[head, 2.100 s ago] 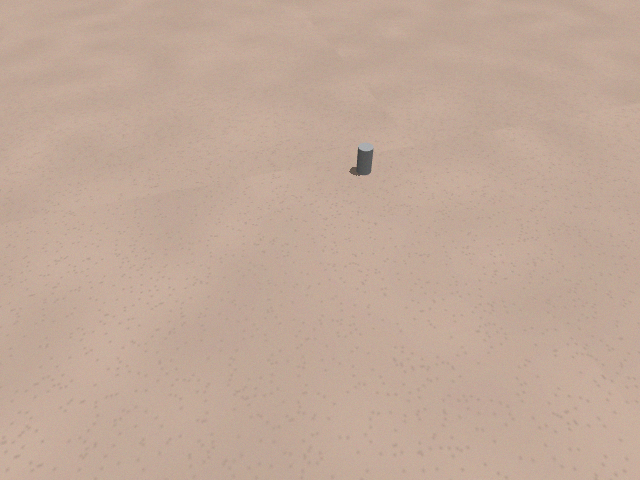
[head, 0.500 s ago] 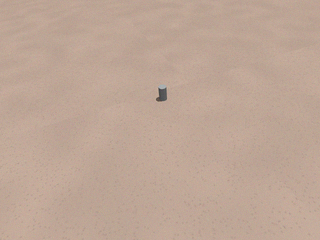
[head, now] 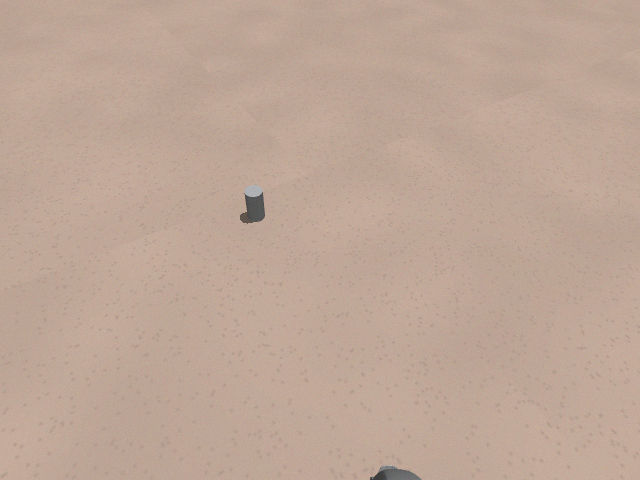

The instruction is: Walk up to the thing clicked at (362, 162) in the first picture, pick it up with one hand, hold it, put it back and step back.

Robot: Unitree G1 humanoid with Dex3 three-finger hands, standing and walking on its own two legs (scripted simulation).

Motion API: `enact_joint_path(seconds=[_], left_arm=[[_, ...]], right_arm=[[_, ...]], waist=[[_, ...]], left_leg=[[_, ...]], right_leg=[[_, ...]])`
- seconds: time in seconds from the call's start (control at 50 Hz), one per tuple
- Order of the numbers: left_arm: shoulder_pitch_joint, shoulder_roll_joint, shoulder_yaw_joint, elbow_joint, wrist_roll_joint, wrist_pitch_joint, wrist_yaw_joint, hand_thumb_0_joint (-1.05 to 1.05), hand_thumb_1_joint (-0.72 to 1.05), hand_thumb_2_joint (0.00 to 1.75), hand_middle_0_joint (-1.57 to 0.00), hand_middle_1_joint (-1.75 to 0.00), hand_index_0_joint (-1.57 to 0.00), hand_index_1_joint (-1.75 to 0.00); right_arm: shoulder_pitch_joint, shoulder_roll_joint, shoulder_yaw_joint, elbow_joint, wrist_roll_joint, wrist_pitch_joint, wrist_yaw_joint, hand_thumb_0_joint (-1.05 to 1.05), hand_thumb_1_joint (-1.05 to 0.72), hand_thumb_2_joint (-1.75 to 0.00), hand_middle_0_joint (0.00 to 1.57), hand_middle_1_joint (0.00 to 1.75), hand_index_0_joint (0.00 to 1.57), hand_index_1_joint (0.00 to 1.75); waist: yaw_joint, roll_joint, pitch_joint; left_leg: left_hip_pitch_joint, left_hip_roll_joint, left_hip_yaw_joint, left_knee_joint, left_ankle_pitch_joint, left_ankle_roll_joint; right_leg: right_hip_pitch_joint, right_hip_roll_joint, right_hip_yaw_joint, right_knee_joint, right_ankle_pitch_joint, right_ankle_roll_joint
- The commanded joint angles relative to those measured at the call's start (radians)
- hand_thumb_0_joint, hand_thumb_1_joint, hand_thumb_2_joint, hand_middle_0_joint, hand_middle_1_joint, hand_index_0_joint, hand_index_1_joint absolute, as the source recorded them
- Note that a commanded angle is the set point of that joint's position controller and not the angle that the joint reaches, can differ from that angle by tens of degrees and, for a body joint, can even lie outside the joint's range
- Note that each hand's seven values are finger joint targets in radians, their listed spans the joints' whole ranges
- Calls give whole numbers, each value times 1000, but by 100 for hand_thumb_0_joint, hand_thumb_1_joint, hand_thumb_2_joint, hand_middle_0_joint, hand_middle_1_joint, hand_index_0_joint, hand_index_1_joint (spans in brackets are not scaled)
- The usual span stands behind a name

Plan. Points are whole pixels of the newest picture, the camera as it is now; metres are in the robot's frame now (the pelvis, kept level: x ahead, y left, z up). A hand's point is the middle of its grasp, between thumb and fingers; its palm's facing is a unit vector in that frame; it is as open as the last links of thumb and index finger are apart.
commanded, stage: walk up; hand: left
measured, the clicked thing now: (255, 203) +1.32 +0.22 -0.70
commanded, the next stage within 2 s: none
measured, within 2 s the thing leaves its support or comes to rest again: neither
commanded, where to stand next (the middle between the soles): +1.02 +0.03 m, yaw +1 degrees
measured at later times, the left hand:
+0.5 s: hand (156, 387) +0.30 +0.25 -0.13, palm faces -0.01 -0.93 -0.37, open 7.4 cm
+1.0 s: hand (167, 259) +0.56 +0.29 -0.14, palm faces -0.09 -0.93 -0.35, open 7.4 cm
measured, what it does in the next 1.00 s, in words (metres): walks ahead: right foot, then left foot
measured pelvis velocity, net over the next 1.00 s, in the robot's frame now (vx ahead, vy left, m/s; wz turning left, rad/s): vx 0.48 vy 0.01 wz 0.00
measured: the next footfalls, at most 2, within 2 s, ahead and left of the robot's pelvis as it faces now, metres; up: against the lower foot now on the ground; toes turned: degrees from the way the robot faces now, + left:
right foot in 0.18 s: +0.27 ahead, -0.15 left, +0.00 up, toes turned -5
left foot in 0.62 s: +0.47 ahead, +0.13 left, +0.00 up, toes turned +7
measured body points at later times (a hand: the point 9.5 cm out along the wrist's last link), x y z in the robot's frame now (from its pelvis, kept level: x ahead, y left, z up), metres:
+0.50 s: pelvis +0.25 -0.03 +0.00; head +0.26 -0.03 +0.45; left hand +0.30 +0.30 -0.10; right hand +0.33 -0.35 -0.11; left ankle +0.37 +0.13 -0.70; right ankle +0.23 -0.14 -0.74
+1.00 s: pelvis +0.48 +0.01 +0.00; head +0.49 +0.01 +0.45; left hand +0.56 +0.34 -0.11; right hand +0.51 -0.31 -0.11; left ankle +0.43 +0.13 -0.74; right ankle +0.61 -0.14 -0.71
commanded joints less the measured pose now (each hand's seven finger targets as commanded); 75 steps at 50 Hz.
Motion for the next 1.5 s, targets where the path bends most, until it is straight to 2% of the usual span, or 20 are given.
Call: enact_joint_path(seconds=[0.0,0.08,0.14,0.18,0.2,0.3,0.52,0.58,0.6,0.62,0.64,0.74,0.84,1.02,1.04,1.08,1.2,1.38,1.46,1.48], left_arm=[[-96,142,46,-102,-1,-21,-12,0,90,90,-20,-30,-20,-30],[-145,132,56,-97,-1,-22,-13,0,90,90,-20,-30,-20,-30],[22,174,79,-45,-1,-33,6,0,90,90,-20,-30,-20,-30],[199,327,126,-40,3,-46,35,0,90,90,-20,-30,-20,-30],[170,345,120,-48,-17,-41,37,0,90,90,-20,-30,-20,-30],[1,211,80,-93,-25,-51,51,0,90,90,-20,-30,-20,-30],[15,244,86,-116,-2,-61,39,0,90,90,-20,-30,-20,-30],[12,211,65,-111,6,-53,44,0,90,90,-20,-30,-20,-30],[75,155,42,-108,1,-49,47,0,90,90,-20,-30,-20,-30],[119,69,20,-122,-15,-46,46,0,90,90,-20,-30,-20,-30],[80,188,43,-102,-11,-39,66,0,90,90,-20,-30,-20,-30],[130,181,43,-29,-16,-24,48,0,90,90,-20,-30,-20,-30],[16,149,48,-70,0,-11,18,0,90,90,-20,-30,-20,-30],[25,146,74,-50,4,-32,21,0,90,90,-20,-30,-20,-30],[109,177,90,-29,5,-41,32,0,90,90,-20,-30,-20,-30],[214,320,119,-39,-3,-51,53,0,90,90,-20,-30,-20,-30],[27,207,78,-104,-10,-52,59,0,90,90,-20,-30,-20,-30],[45,225,81,-131,1,-52,49,0,90,90,-20,-30,-20,-30],[42,186,55,-130,4,-39,48,0,90,90,-20,-30,-20,-30],[78,133,36,-136,1,-37,50,0,90,90,-20,-30,-20,-30]], right_arm=[[-24,-299,-77,-83,10,-31,-14,0,-90,-90,20,30,20,30],[5,-298,-76,-77,13,-18,-13,0,-90,-90,20,30,20,30],[-9,-262,-56,-88,10,-11,-22,0,-90,-90,20,30,20,30],[83,-154,-15,-110,15,-10,-20,0,-90,-90,20,30,20,30],[31,-262,-44,-91,14,1,-31,0,-90,-90,20,30,20,30],[69,-233,-41,-20,17,13,-16,0,-90,-90,20,30,20,30],[-127,-201,-65,-67,-1,9,34,0,-90,-90,20,30,20,30],[22,-240,-86,-21,-6,0,18,0,-90,-90,20,30,20,30],[130,-297,-104,4,-15,-9,3,0,-90,-90,20,30,20,30],[174,-382,-122,-21,-22,-17,-11,0,-90,-90,20,30,20,30],[144,-409,-130,-39,19,-13,-14,0,-90,-90,20,30,20,30],[-18,-274,-68,-73,24,-15,-27,0,-90,-90,20,30,20,30],[-6,-295,-71,-91,16,-22,-24,0,-90,-90,20,30,20,30],[-16,-265,-60,-110,17,-2,-26,0,-90,-90,20,30,20,30],[18,-218,-39,-108,17,-2,-26,0,-90,-90,20,30,20,30],[43,-200,-25,-119,19,5,-31,0,-90,-90,20,30,20,30],[71,-227,-45,-26,11,30,-15,0,-90,-90,20,30,20,30],[-85,-194,-55,-63,-4,18,16,0,-90,-90,20,30,20,30],[49,-232,-75,-18,-9,1,0,0,-90,-90,20,30,20,30],[143,-290,-92,-2,-12,-7,-14,0,-90,-90,20,30,20,30]], waist=[[-2,190,27],[2,167,11],[110,39,-79],[157,-263,-204],[168,-141,-163],[48,-78,-20],[68,-16,20],[-34,86,-49],[-72,258,-125],[-67,454,-162],[-74,285,-163],[30,219,-25],[12,213,34],[73,113,-29],[113,-1,-94],[148,-197,-123],[49,-91,-9],[78,-41,15],[-21,71,-52],[-65,250,-110]], left_leg=[[34,230,-186,-256,-27,185],[-13,221,-140,-180,75,150],[-100,160,-69,147,213,99],[-462,-39,-55,674,-243,22],[-504,-6,-171,768,-273,18],[-404,75,-228,620,-49,8],[-197,63,-121,150,147,-13],[81,0,-81,104,43,21],[250,71,-224,6,-121,75],[389,344,-717,-126,-235,166],[309,420,-853,-196,-253,255],[16,242,-338,-179,117,168],[-12,248,-286,-240,23,218],[-118,178,-177,30,147,122],[-173,107,-116,235,170,92],[-506,-70,-113,670,-265,23],[-381,59,-211,565,-66,2],[-259,52,-127,181,87,-24],[76,-17,-78,103,24,13],[215,78,-252,-18,-159,67]], right_leg=[[-41,-36,-21,-216,145,-9],[135,14,-87,-299,189,-35],[444,50,-84,-353,112,-66],[769,-309,548,-578,-194,-195],[684,-362,684,-638,-208,-276],[385,-185,201,-641,97,-208],[236,-179,58,-650,-121,-195],[163,-122,-28,-359,131,-150],[63,-40,-100,-36,179,-109],[-193,105,-87,234,-202,-41],[-206,71,21,312,-247,-62],[-47,-36,50,173,-32,-32],[-53,-59,-11,-54,23,-1],[367,44,-88,-358,131,-43],[518,37,-53,-410,56,-67],[672,-363,629,-662,-190,-226],[345,-189,172,-658,20,-209],[269,-180,60,-636,-116,-208],[140,-128,-19,-353,68,-151],[51,-51,-94,-42,130,-110]])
